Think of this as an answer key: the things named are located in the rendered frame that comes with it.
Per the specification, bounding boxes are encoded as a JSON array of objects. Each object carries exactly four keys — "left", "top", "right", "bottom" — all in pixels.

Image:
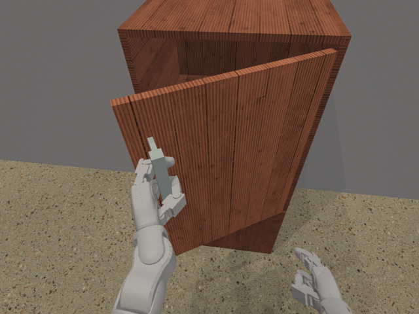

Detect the right robot hand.
[{"left": 291, "top": 247, "right": 342, "bottom": 312}]

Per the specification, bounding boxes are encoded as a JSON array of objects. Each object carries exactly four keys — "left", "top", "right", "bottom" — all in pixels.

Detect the handle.
[{"left": 147, "top": 137, "right": 172, "bottom": 201}]

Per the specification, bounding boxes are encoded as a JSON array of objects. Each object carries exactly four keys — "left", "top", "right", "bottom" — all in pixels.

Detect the left robot hand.
[{"left": 130, "top": 157, "right": 187, "bottom": 231}]

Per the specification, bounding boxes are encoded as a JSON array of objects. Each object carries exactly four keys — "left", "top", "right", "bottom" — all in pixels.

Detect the robot left forearm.
[{"left": 111, "top": 225, "right": 177, "bottom": 314}]

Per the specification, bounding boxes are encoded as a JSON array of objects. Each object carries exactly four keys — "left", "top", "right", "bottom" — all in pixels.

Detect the cupboard door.
[{"left": 110, "top": 48, "right": 338, "bottom": 256}]

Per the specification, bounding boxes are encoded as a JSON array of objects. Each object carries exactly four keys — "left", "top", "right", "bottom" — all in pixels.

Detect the robot right forearm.
[{"left": 319, "top": 298, "right": 353, "bottom": 314}]

